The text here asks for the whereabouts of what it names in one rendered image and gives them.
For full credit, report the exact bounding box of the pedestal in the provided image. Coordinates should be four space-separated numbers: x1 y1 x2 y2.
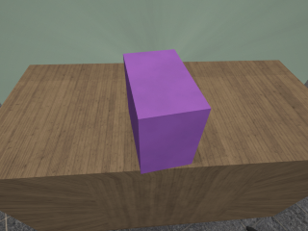
0 60 308 231

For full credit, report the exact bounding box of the carton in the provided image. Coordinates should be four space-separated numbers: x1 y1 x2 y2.
123 49 212 174

